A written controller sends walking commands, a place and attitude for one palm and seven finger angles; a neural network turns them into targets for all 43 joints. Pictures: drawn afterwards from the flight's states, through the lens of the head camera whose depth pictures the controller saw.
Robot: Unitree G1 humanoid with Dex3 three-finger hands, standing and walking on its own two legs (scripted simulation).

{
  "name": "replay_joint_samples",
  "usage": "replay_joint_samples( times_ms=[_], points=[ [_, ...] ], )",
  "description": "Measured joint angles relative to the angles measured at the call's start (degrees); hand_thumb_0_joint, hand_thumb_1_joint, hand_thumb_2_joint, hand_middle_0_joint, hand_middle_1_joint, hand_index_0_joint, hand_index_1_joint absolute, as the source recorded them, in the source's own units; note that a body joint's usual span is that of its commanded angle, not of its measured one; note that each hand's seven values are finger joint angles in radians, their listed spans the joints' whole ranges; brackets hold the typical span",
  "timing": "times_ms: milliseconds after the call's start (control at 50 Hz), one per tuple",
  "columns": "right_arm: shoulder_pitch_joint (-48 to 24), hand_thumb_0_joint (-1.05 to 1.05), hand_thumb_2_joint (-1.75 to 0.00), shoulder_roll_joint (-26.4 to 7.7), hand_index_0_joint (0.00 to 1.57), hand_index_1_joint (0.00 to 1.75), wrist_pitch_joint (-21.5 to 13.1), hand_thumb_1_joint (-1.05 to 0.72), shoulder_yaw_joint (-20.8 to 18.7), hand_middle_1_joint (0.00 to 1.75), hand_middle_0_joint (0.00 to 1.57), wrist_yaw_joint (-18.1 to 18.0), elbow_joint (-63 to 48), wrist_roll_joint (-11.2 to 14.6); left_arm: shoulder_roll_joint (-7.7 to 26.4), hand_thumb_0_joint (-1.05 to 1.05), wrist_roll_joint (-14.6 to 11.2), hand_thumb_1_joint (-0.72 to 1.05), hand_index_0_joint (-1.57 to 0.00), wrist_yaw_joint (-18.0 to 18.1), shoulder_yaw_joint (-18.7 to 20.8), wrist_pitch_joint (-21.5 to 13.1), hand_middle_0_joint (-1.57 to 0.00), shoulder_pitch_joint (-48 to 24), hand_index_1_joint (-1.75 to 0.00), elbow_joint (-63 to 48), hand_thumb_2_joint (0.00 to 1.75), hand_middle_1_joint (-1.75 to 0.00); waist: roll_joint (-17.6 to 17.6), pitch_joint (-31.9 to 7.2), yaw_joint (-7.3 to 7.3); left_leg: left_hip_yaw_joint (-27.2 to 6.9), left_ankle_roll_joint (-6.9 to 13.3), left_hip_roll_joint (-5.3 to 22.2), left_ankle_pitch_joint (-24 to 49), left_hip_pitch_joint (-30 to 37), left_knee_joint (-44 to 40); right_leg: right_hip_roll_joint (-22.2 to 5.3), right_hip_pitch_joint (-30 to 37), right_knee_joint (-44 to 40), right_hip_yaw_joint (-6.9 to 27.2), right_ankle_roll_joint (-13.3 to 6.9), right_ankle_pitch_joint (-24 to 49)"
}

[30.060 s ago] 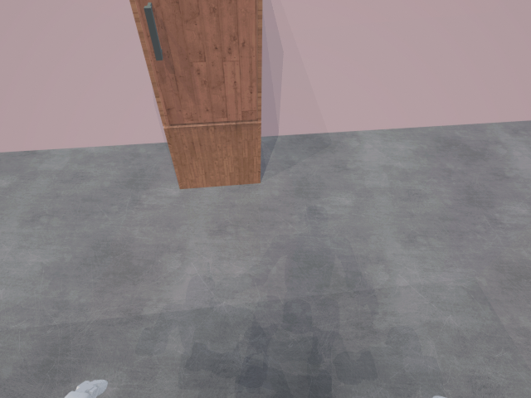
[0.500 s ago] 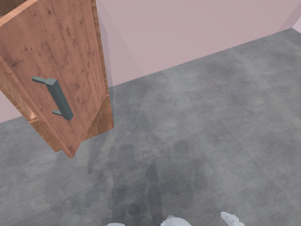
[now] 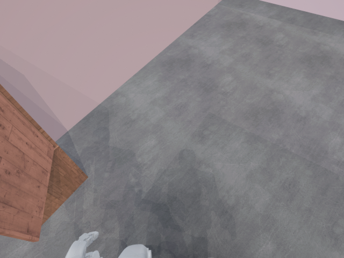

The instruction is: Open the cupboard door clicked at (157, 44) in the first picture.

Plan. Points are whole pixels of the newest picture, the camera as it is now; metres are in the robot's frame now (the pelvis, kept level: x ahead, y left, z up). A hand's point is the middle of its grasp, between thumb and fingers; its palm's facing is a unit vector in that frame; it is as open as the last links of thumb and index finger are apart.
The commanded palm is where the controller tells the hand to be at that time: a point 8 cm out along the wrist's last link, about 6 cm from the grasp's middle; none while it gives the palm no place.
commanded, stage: walk to a spot facing it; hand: left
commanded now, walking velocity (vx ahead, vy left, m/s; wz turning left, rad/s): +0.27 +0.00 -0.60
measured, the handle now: out of the picture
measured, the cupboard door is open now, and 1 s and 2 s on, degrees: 46 46 46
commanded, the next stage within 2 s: turn to face it in 1.70 s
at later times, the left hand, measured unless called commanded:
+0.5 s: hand (92, 236) +0.19 +0.24 -0.17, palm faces -0.23 -0.96 -0.16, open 7.4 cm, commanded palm none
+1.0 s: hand (172, 147) +0.47 +0.02 -0.16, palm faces -0.54 -0.81 -0.22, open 7.3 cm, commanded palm none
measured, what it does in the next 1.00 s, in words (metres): walks ahead, turning right: left foot, then right foot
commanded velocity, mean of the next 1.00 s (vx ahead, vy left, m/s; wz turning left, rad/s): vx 0.32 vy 0.00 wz -0.51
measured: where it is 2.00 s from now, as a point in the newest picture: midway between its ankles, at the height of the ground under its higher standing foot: (232, 172)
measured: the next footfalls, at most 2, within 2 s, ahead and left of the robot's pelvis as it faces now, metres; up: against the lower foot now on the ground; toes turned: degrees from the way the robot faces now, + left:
left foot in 0.32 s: +0.12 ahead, +0.13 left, +0.00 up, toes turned -8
right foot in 0.84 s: +0.31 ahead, -0.13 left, +0.00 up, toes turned -35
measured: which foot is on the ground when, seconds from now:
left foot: up 0.00-0.30, down 0.32-0.84, up 0.86-1.00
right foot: down 0.00-0.32, up 0.34-0.82, down 0.84-1.00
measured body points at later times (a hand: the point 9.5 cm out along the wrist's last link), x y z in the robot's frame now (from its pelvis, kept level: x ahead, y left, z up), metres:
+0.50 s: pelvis +0.11 +0.05 +0.01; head +0.15 +0.07 +0.46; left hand +0.20 +0.29 -0.15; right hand +0.09 -0.20 -0.11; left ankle +0.08 +0.13 -0.73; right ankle +0.06 -0.10 -0.62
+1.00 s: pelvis +0.28 -0.09 +0.00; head +0.32 -0.12 +0.45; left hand +0.49 +0.06 -0.14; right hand +0.14 -0.26 -0.16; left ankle +0.33 +0.09 -0.63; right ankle +0.27 -0.11 -0.73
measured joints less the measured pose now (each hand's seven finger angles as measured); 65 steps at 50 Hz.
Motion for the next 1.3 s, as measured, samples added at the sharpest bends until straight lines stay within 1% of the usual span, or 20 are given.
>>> replay_joint_samples(
  times_ms=[100, 180, 260, 320, 360, 400, 460, 520, 600, 680, 760, 800, 840, 860, 900, 940, 1020, 1100, 1200, 1300],
  points=[
    [-2.8, 0.01, -0.90, 1.4, 0.20, 0.30, -0.7, -0.91, -0.1, 0.30, 0.19, 0.6, -1.9, -0.4, -0.9, 0.00, 0.1, 0.90, -0.21, -0.2, 0.0, -0.2, -0.20, 3.0, -0.30, 1.2, 0.89, -0.30, -1.3, -0.9, 0.78, -2.5, -1.0, -0.5, 4.4, -2.7, -2.4, 1.3, 2.1, -5.0, 3.2, -0.4, 2.8],
    [-4.2, 0.01, -0.90, 1.9, 0.20, 0.30, -1.5, -0.91, -0.2, 0.30, 0.20, 1.1, -2.6, -0.5, -1.5, 0.00, 0.5, 0.90, -0.21, -1.0, 0.2, -0.7, -0.20, 6.1, -0.30, 2.4, 0.89, -0.30, -1.8, -2.2, 2.33, -2.7, -0.7, -1.4, 4.3, -1.7, -8.8, 2.0, 3.4, -6.8, 5.4, -0.3, 3.0],
    [-5.5, 0.01, -0.90, 2.3, 0.20, 0.30, -2.7, -0.91, -0.2, 0.30, 0.20, 1.4, -3.5, -0.3, -1.0, 0.00, 0.7, 0.90, -0.21, -1.5, 0.9, -1.0, -0.20, 9.4, -0.30, 3.5, 0.89, -0.30, -3.0, -3.2, 4.36, -2.5, 0.2, -3.4, 2.8, 1.3, -18.0, 2.2, 4.0, -6.7, 7.9, 0.3, 1.9],
    [-5.4, 0.01, -0.90, 2.3, 0.20, 0.30, -5.0, -0.91, 0.4, 0.30, 0.20, 1.1, -4.8, -0.3, -0.2, 0.00, 0.5, 0.90, -0.21, -1.7, 1.7, -0.5, -0.20, 12.1, -0.30, 4.5, 0.89, -0.30, -3.7, -4.4, 4.76, -1.8, 1.8, -4.4, 6.0, 6.8, -30.4, 2.7, 2.6, -2.1, 9.5, 0.9, -2.0],
    [-5.0, 0.01, -0.90, 2.5, 0.20, 0.30, -6.4, -0.91, 0.8, 0.30, 0.20, 0.5, -5.4, -0.8, 0.4, 0.00, 0.4, 0.90, -0.21, -1.9, 2.1, 0.3, -0.20, 12.4, -0.30, 5.9, 0.89, -0.30, -3.9, -4.4, 4.39, -0.4, 4.8, -4.1, 9.5, 7.2, -29.5, 2.5, -1.8, 10.1, 7.3, 1.0, -9.1],
    [-3.4, 0.01, -0.90, 3.1, 0.20, 0.30, -6.8, -0.91, 1.4, 0.30, 0.20, 0.3, -5.6, -1.3, 1.2, 0.01, 0.9, 0.90, -0.20, -2.5, 2.6, 0.6, -0.20, 12.2, -0.30, 6.7, 0.89, -0.30, -4.2, -4.4, 4.08, 1.4, 6.2, -3.4, 8.5, 9.8, -30.7, 1.1, -6.9, 22.6, 4.0, 1.4, -8.9],
    [0.0, 0.01, -0.90, 4.0, 0.20, 0.30, -7.2, -0.91, 2.0, 0.30, 0.20, 0.0, -4.7, -1.2, 2.5, 0.01, 1.5, 0.90, -0.20, -3.3, 3.3, 0.4, -0.20, 10.8, -0.30, 6.4, 0.89, -0.30, -4.6, -4.3, 3.92, 3.4, 6.0, -2.7, 9.0, 14.4, -36.1, -1.8, -13.9, 34.0, 0.8, 2.3, -1.8],
    [3.2, 0.01, -0.90, 4.7, 0.20, 0.30, -7.8, -0.91, 2.5, 0.30, 0.20, -0.6, -2.6, -0.8, 3.0, 0.01, 1.4, 0.91, -0.20, -3.4, 3.4, 0.2, -0.20, 8.6, -0.30, 5.3, 0.90, -0.30, -4.5, -3.7, 3.90, 5.8, 5.7, -2.2, 9.1, 18.2, -39.9, -3.5, -19.5, 38.6, 0.1, 2.7, 3.1],
    [7.6, 0.01, -0.90, 5.4, 0.20, 0.30, -7.8, -0.91, 3.0, 0.30, 0.20, -0.8, 0.5, -0.8, 2.6, 0.01, 1.2, 0.91, -0.20, -3.5, 3.0, 0.5, -0.19, 5.5, -0.30, 4.4, 0.90, -0.30, -4.1, -3.2, 3.07, 9.2, 5.4, -1.7, 7.2, 22.4, -42.1, -4.4, -23.8, 37.4, -0.9, 2.7, 6.7],
    [11.7, 0.01, -0.90, 5.8, 0.20, 0.30, -7.7, -0.91, 3.1, 0.30, 0.20, -1.0, 3.0, -1.1, 1.4, 0.00, 1.1, 0.91, -0.20, -3.7, 2.2, 0.8, -0.19, 1.6, -0.30, 4.1, 0.90, -0.30, -3.5, -2.2, 1.27, 12.5, 4.5, -1.9, 4.6, 26.6, -43.5, -4.7, -23.7, 28.3, -3.7, 2.0, 8.9],
    [15.2, 0.01, -0.90, 6.1, 0.20, 0.30, -7.2, -0.91, 3.4, 0.30, 0.20, -1.1, 5.2, -1.3, 0.0, 0.00, 0.9, 0.91, -0.20, -3.8, 1.1, 0.3, -0.19, -3.0, -0.30, 3.2, 0.90, -0.30, -2.4, -0.5, -0.81, 14.9, 2.9, -1.3, 1.0, 30.1, -42.6, -2.6, -19.0, 15.2, -7.3, -0.6, 5.9],
    [16.6, 0.01, -0.90, 6.3, 0.20, 0.30, -6.6, -0.91, 3.4, 0.30, 0.20, -0.9, 6.6, -1.1, -0.5, 0.00, 0.7, 0.91, -0.20, -3.6, 0.8, -0.6, -0.19, -4.1, -0.30, 2.3, 0.90, -0.30, -2.0, -0.2, -1.06, 15.9, 1.9, -0.1, -1.4, 30.7, -38.3, -0.6, -14.8, 10.4, -8.6, -2.5, 3.3],
    [18.2, 0.01, -0.90, 6.7, 0.20, 0.30, -5.8, -0.91, 3.4, 0.30, 0.20, -0.4, 7.8, -0.5, -0.4, 0.00, 0.7, 0.91, -0.20, -3.5, 0.6, -2.3, -0.19, -3.5, -0.30, 1.4, 0.90, -0.30, -3.2, -1.0, -0.36, 16.0, 1.5, 1.2, -0.6, 27.7, -25.5, 0.1, -8.3, 4.8, -8.7, -5.1, 3.4],
    [17.7, 0.01, -0.90, 6.7, 0.20, 0.30, -5.1, -0.91, 3.3, 0.30, 0.20, -0.1, 8.2, 0.0, -0.5, 0.00, 0.5, 0.91, -0.20, -3.0, 0.7, -3.1, -0.19, -3.1, -0.30, 1.2, 0.90, -0.30, -3.4, -1.2, 0.44, 13.2, 1.4, 1.7, -0.6, 23.3, -14.0, 0.6, -8.2, 6.4, -8.0, -6.1, 1.9],
    [14.3, 0.01, -0.90, 6.5, 0.20, 0.30, -4.0, -0.91, 2.5, 0.30, 0.20, 0.3, 8.2, 0.3, -0.5, 0.00, -0.2, 0.91, -0.20, -1.9, 0.7, -3.6, -0.20, -1.7, -0.30, 1.5, 0.89, -0.30, -3.1, -0.4, 0.03, 5.0, 2.0, 1.1, 0.2, 14.0, 5.2, 1.8, -6.1, 7.6, -7.4, -6.4, -1.1],
    [10.2, 0.02, -0.90, 6.3, 0.20, 0.30, -3.8, -0.91, 1.8, 0.30, 0.20, 0.4, 6.6, 0.1, -0.5, 0.00, -0.5, 0.91, -0.20, -1.1, 0.5, -3.5, -0.20, 0.4, -0.30, 2.8, 0.89, -0.30, -2.8, -0.5, -0.68, 0.6, 2.0, 1.3, 4.8, 5.8, 11.5, 2.9, -2.6, 3.7, -6.6, -5.1, -0.8],
    [2.4, 0.01, -0.90, 6.1, 0.20, 0.30, -4.8, -0.91, 1.2, 0.30, 0.20, 0.4, 2.2, -0.3, -0.6, -0.01, -0.6, 0.93, -0.20, 0.1, 1.2, -4.3, -0.20, 4.8, -0.30, 5.4, 0.89, -0.30, -2.8, -1.5, -0.69, -3.0, 1.5, 2.8, 9.9, -5.6, 5.9, 4.3, 3.5, -5.7, -3.6, -5.7, 1.7],
    [-3.4, 0.01, -0.90, 5.3, 0.20, 0.30, -5.3, -0.91, 0.8, 0.30, 0.19, 0.7, -0.3, -0.4, -0.7, -0.01, -0.4, 0.94, -0.20, -0.2, 1.0, -5.3, -0.20, 8.6, -0.30, 7.6, 0.89, -0.30, -2.0, -2.5, 0.84, -3.7, 0.9, 3.0, 13.8, -11.3, -1.7, 4.5, 8.6, -11.6, -0.9, -5.3, 2.0],
    [-8.4, 0.01, -0.90, 4.1, 0.20, 0.30, -5.1, -0.91, 0.6, 0.30, 0.19, 1.3, -0.5, -0.1, -2.2, -0.01, -0.3, 0.92, -0.20, 0.1, 0.3, -5.9, -0.20, 13.7, -0.30, 9.6, 0.89, -0.30, -1.0, -3.1, 3.49, -1.9, 1.2, 1.2, 16.7, -12.4, -9.0, 4.5, 15.0, -15.0, 1.4, -4.7, -0.5],
    [-12.0, 0.01, -0.90, 4.2, 0.20, 0.30, -4.9, -0.91, 0.9, 0.30, 0.19, 2.0, -0.1, 0.0, -3.3, 0.00, 0.0, 0.91, -0.20, 0.8, -0.6, -5.9, -0.20, 18.7, -0.30, 11.9, 0.89, -0.30, -1.9, -3.0, 5.74, 1.7, 2.6, -2.3, 15.7, -8.8, -18.2, 4.2, 21.0, -16.5, 3.3, -4.1, -4.7]
  ],
)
